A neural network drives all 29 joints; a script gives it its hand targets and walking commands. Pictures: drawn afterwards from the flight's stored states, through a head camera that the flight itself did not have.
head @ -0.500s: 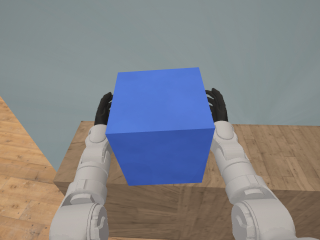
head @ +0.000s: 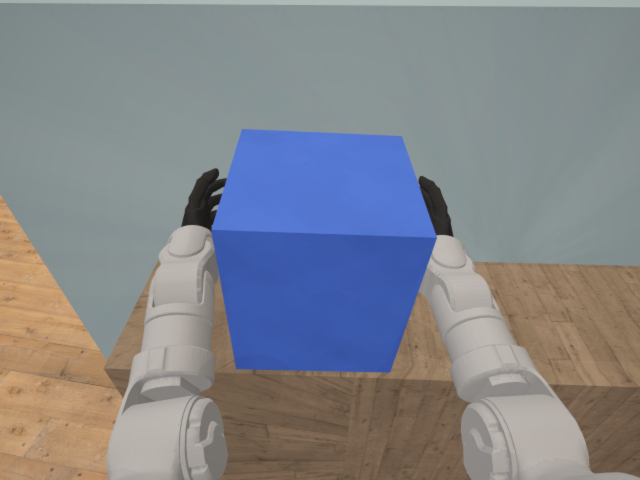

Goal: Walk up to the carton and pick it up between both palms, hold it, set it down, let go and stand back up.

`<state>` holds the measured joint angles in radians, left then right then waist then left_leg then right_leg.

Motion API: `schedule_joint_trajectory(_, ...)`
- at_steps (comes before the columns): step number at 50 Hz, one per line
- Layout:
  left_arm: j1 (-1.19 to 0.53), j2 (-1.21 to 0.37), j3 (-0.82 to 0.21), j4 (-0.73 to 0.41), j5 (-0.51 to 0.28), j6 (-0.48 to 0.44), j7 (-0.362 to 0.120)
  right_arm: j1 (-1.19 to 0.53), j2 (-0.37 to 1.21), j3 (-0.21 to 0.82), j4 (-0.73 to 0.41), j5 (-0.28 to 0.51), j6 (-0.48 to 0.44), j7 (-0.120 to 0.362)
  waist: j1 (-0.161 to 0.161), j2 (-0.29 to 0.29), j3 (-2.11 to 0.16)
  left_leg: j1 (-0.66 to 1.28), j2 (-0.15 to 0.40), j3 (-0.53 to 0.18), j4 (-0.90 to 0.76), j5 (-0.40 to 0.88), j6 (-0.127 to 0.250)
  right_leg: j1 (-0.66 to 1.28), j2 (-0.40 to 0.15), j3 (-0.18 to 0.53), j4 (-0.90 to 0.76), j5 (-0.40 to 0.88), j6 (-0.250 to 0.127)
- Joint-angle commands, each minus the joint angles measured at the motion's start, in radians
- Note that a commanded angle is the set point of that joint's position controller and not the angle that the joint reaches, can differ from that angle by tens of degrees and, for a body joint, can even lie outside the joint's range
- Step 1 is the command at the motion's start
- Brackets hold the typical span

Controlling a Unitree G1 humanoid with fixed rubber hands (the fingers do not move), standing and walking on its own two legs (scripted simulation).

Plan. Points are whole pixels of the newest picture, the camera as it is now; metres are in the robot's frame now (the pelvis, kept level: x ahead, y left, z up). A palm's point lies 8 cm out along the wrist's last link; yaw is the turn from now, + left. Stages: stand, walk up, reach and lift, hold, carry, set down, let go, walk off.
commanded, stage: reach and lift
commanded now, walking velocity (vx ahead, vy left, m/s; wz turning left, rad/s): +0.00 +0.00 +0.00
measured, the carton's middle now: (318, 253) +0.38 +0.02 +0.13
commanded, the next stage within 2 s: hold in 1.04 s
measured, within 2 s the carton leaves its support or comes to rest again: neither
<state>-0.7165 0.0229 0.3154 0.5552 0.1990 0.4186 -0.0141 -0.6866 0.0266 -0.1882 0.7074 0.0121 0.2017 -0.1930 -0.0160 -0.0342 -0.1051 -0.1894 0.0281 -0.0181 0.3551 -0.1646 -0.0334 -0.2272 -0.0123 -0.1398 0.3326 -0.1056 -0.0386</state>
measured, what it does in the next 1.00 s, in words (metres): stands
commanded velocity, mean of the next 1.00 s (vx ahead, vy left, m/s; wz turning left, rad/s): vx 0.00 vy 0.00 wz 0.00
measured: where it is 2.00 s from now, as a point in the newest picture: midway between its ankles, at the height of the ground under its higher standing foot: outside the picture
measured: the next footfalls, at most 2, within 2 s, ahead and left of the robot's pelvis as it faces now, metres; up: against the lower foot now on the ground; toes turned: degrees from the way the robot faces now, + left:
none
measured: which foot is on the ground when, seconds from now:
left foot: down 0.00-1.00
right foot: down 0.00-1.00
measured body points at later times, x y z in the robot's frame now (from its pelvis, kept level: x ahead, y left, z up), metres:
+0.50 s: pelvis +0.01 +0.00 +0.00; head -0.02 +0.02 +0.45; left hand +0.41 +0.17 +0.19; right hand +0.40 -0.14 +0.17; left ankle +0.02 +0.14 -0.75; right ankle +0.05 -0.09 -0.75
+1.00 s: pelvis +0.00 +0.00 +0.00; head -0.04 +0.02 +0.45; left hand +0.39 +0.17 +0.21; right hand +0.39 -0.14 +0.19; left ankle +0.02 +0.14 -0.75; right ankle +0.05 -0.09 -0.75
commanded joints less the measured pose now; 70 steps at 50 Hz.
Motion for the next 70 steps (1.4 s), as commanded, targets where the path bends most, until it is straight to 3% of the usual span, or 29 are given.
schedule_joint_trajectory(1, -0.588, -0.569, -0.332, -0.169, -0.047, 0.059, -0.165, -0.783, 0.573, 0.340, -0.286, 0.076, -0.013, 0.107, -0.083, -0.049, -0.245, -0.074, -0.107, 0.035, -0.123, -0.040, 0.053, 0.549, 0.000, 0.099, -0.050, 0.133, 0.099)
schedule_joint_trajectory(5, -0.639, -0.584, -0.382, -0.266, -0.083, 0.063, -0.169, -0.795, 0.597, 0.374, -0.352, 0.109, -0.006, 0.090, -0.108, -0.024, -0.309, -0.040, -0.103, 0.029, -0.088, 0.008, 0.032, 0.552, -0.003, 0.104, -0.039, 0.213, 0.112)
schedule_joint_trajectory(7, -0.567, -0.557, -0.329, -0.171, -0.048, 0.094, -0.181, -0.833, 0.582, 0.370, -0.371, 0.087, 0.005, 0.085, -0.093, -0.083, -0.265, -0.075, -0.112, 0.035, -0.113, -0.084, 0.059, 0.561, -0.015, 0.111, -0.054, 0.150, 0.115)
schedule_joint_trajectory(13, -0.517, -0.587, -0.393, -0.274, -0.060, 0.123, -0.179, -0.783, 0.514, 0.396, -0.381, 0.135, 0.022, 0.083, -0.126, -0.013, -0.258, -0.014, -0.101, 0.016, -0.091, 0.068, 0.024, 0.562, 0.000, 0.101, -0.029, 0.298, 0.102)
schedule_joint_trajectory(18, -0.475, -0.548, -0.368, -0.322, -0.033, 0.148, -0.182, -0.736, 0.547, 0.453, -0.445, 0.158, 0.041, 0.068, -0.086, -0.029, -0.333, 0.002, -0.108, 0.038, -0.091, 0.079, 0.033, 0.623, -0.005, 0.100, -0.020, 0.379, 0.120)
schedule_joint_trajectory(19, -0.483, -0.520, -0.355, -0.297, -0.022, 0.149, -0.181, -0.702, 0.498, 0.420, -0.355, 0.142, 0.058, 0.074, -0.116, -0.035, -0.238, -0.016, -0.106, 0.032, -0.104, 0.040, 0.033, 0.587, -0.006, 0.097, -0.030, 0.348, 0.122)
schedule_joint_trajectory(20, -0.496, -0.516, -0.334, -0.281, -0.019, 0.161, -0.191, -0.738, 0.527, 0.436, -0.368, 0.152, 0.062, 0.072, -0.095, -0.052, -0.234, -0.017, -0.106, 0.038, -0.107, 0.017, 0.041, 0.566, 0.007, 0.095, -0.041, 0.263, 0.120)
schedule_joint_trajectory(26, -0.573, -0.582, -0.446, -0.402, -0.090, 0.152, -0.177, -0.811, 0.543, 0.458, -0.469, 0.172, 0.058, 0.070, -0.126, -0.009, -0.348, 0.012, -0.104, 0.022, -0.086, 0.106, 0.029, 0.575, 0.019, 0.086, -0.028, 0.316, 0.104)
schedule_joint_trajectory(30, -0.511, -0.526, -0.384, -0.335, -0.052, 0.182, -0.166, -0.725, 0.508, 0.419, -0.364, 0.148, 0.093, 0.080, -0.112, -0.042, -0.241, 0.005, -0.089, 0.022, -0.107, 0.033, 0.036, 0.499, 0.015, 0.093, -0.048, 0.201, 0.098)
schedule_joint_trajectory(31, -0.553, -0.559, -0.401, -0.320, -0.063, 0.183, -0.175, -0.749, 0.506, 0.397, -0.351, 0.142, 0.091, 0.083, -0.136, -0.038, -0.199, -0.005, -0.092, 0.028, -0.116, -0.004, 0.034, 0.487, 0.018, 0.075, -0.057, 0.141, 0.102)
schedule_joint_trajectory(33, -0.530, -0.554, -0.423, -0.372, -0.095, 0.183, -0.171, -0.795, 0.537, 0.455, -0.480, 0.182, 0.079, 0.077, -0.104, -0.033, -0.320, 0.014, -0.096, 0.024, -0.088, 0.097, 0.029, 0.535, 0.017, 0.089, -0.038, 0.276, 0.098)
schedule_joint_trajectory(35, -0.561, -0.536, -0.422, -0.338, -0.075, 0.186, -0.172, -0.799, 0.525, 0.454, -0.425, 0.164, 0.094, 0.068, -0.131, -0.036, -0.270, -0.031, -0.101, 0.030, -0.115, -0.019, 0.041, 0.552, 0.001, 0.107, -0.048, 0.212, 0.096)
schedule_joint_trajectory(37, -0.549, -0.562, -0.454, -0.438, -0.091, 0.196, -0.167, -0.806, 0.543, 0.512, -0.517, 0.215, 0.092, 0.070, -0.104, -0.032, -0.367, 0.011, -0.100, 0.028, -0.091, 0.104, 0.039, 0.601, 0.021, 0.101, -0.016, 0.349, 0.098)
schedule_joint_trajectory(40, -0.508, -0.546, -0.473, -0.432, -0.083, 0.217, -0.163, -0.758, 0.506, 0.502, -0.508, 0.228, 0.110, 0.060, -0.124, 0.000, -0.323, 0.026, -0.105, 0.022, -0.076, 0.134, 0.016, 0.596, 0.013, 0.106, -0.016, 0.405, 0.102)
schedule_joint_trajectory(44, -0.511, -0.534, -0.437, -0.413, -0.063, 0.244, -0.184, -0.712, 0.478, 0.465, -0.444, 0.198, 0.137, 0.066, -0.132, -0.005, -0.230, 0.009, -0.100, 0.031, -0.107, 0.043, 0.027, 0.543, 0.024, 0.083, -0.043, 0.233, 0.099)
schedule_joint_trajectory(45, -0.484, -0.537, -0.464, -0.502, -0.078, 0.248, -0.174, -0.720, 0.480, 0.494, -0.536, 0.209, 0.131, 0.067, -0.117, -0.012, -0.326, 0.027, -0.092, 0.026, -0.090, 0.102, 0.018, 0.579, 0.016, 0.098, -0.026, 0.333, 0.102)
schedule_joint_trajectory(46, -0.470, -0.522, -0.400, -0.366, -0.032, 0.260, -0.179, -0.704, 0.455, 0.467, -0.399, 0.196, 0.166, 0.070, -0.127, -0.029, -0.135, -0.029, -0.094, 0.020, -0.121, 0.017, 0.030, 0.523, 0.023, 0.085, -0.043, 0.239, 0.101)
schedule_joint_trajectory(47, -0.520, -0.541, -0.439, -0.480, -0.066, 0.254, -0.190, -0.724, 0.503, 0.481, -0.466, 0.211, 0.153, 0.070, -0.126, -0.016, -0.256, 0.021, -0.094, 0.028, -0.109, 0.094, 0.030, 0.564, 0.028, 0.087, -0.033, 0.286, 0.097)
schedule_joint_trajectory(51, -0.528, -0.552, -0.471, -0.503, -0.094, 0.260, -0.178, -0.813, 0.492, 0.513, -0.570, 0.248, 0.146, 0.068, -0.100, -0.018, -0.328, 0.013, -0.092, 0.025, -0.084, 0.119, 0.030, 0.568, 0.034, 0.093, -0.017, 0.296, 0.092)
schedule_joint_trajectory(52, -0.565, -0.548, -0.481, -0.509, -0.098, 0.255, -0.169, -0.797, 0.500, 0.503, -0.535, 0.239, 0.144, 0.070, -0.120, 0.027, -0.334, 0.009, -0.087, 0.023, -0.082, 0.116, 0.021, 0.558, 0.019, 0.096, -0.021, 0.309, 0.091)
schedule_joint_trajectory(53, -0.550, -0.536, -0.455, -0.442, -0.089, 0.261, -0.167, -0.829, 0.501, 0.512, -0.523, 0.239, 0.154, 0.071, -0.091, 0.002, -0.305, -0.010, -0.091, 0.018, -0.088, 0.068, 0.031, 0.534, 0.019, 0.098, -0.030, 0.250, 0.092)
schedule_joint_trajectory(56, -0.596, -0.533, -0.429, -0.423, -0.059, 0.269, -0.171, -0.797, 0.487, 0.451, -0.421, 0.185, 0.172, 0.086, -0.090, -0.006, -0.236, -0.014, -0.078, 0.025, -0.127, -0.048, 0.044, 0.468, 0.026, 0.081, -0.054, 0.044, 0.084)
schedule_joint_trajectory(58, -0.589, -0.557, -0.456, -0.494, -0.067, 0.276, -0.167, -0.826, 0.484, 0.465, -0.487, 0.213, 0.157, 0.089, -0.106, 0.029, -0.302, 0.027, -0.081, 0.032, -0.100, 0.038, 0.027, 0.500, 0.023, 0.082, -0.040, 0.121, 0.084)
schedule_joint_trajectory(60, -0.590, -0.540, -0.452, -0.486, -0.084, 0.279, -0.171, -0.846, 0.520, 0.504, -0.559, 0.241, 0.161, 0.074, -0.094, -0.016, -0.311, -0.008, -0.091, 0.022, -0.101, 0.033, 0.048, 0.559, 0.025, 0.088, -0.026, 0.190, 0.098)
schedule_joint_trajectory(62, -0.615, -0.531, -0.422, -0.475, -0.070, 0.279, -0.165, -0.842, 0.520, 0.502, -0.509, 0.232, 0.168, 0.081, -0.067, -0.008, -0.280, -0.049, -0.092, 0.023, -0.112, -0.039, 0.056, 0.519, 0.017, 0.093, -0.036, 0.084, 0.092)
schedule_joint_trajectory(64, -0.633, -0.563, -0.504, -0.562, -0.094, 0.281, -0.151, -0.784, 0.511, 0.493, -0.481, 0.230, 0.175, 0.088, -0.115, 0.033, -0.286, 0.000, -0.080, 0.015, -0.103, 0.012, 0.038, 0.518, 0.026, 0.087, -0.029, 0.115, 0.084)
schedule_joint_trajectory(65, -0.587, -0.545, -0.464, -0.507, -0.062, 0.294, -0.149, -0.814, 0.504, 0.483, -0.476, 0.246, 0.181, 0.088, -0.085, 0.039, -0.266, 0.003, -0.081, 0.024, -0.093, 0.031, 0.033, 0.506, 0.028, 0.084, -0.031, 0.124, 0.083)
schedule_joint_trajectory(66, -0.586, -0.532, -0.447, -0.469, -0.058, 0.305, -0.158, -0.800, 0.489, 0.472, -0.445, 0.231, 0.190, 0.084, -0.109, 0.004, -0.241, 0.002, -0.084, 0.021, -0.108, 0.010, 0.039, 0.504, 0.029, 0.085, -0.044, 0.114, 0.088)
schedule_joint_trajectory(70, -0.646, -0.560, -0.500, -0.529, -0.105, 0.287, -0.149, -0.908, 0.525, 0.523, -0.558, 0.256, 0.164, 0.082, -0.082, 0.008, -0.351, -0.012, -0.084, 0.020, -0.091, 0.016, 0.043, 0.502, 0.028, 0.085, -0.027, 0.105, 0.090)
